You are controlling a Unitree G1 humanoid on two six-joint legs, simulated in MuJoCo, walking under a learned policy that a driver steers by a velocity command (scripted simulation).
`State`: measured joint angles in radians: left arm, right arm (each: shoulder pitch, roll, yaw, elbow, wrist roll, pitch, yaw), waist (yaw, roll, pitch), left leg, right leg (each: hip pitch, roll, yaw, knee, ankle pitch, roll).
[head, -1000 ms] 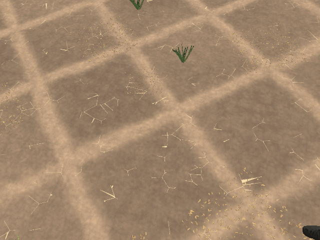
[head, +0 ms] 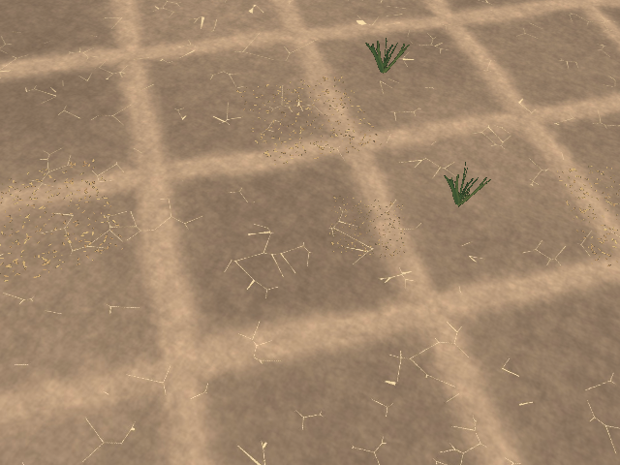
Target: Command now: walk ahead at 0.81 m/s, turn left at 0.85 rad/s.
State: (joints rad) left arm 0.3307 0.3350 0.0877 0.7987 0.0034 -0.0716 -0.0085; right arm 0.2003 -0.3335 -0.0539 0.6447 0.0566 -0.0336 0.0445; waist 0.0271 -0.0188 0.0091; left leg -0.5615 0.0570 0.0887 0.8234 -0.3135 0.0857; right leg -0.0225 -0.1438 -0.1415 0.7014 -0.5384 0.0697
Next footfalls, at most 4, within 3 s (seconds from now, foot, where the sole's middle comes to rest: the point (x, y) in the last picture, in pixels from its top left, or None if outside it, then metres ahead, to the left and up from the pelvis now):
0.46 right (304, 403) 0.59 0.02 -0.74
0.88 left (162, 269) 0.92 0.39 -0.74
1.26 right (255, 250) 0.99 0.16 -0.74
2.56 right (226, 129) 1.45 0.30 -0.74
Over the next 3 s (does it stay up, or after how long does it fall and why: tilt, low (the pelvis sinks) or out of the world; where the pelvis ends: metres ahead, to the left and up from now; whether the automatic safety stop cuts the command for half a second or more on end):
stays up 1.47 0.53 0.00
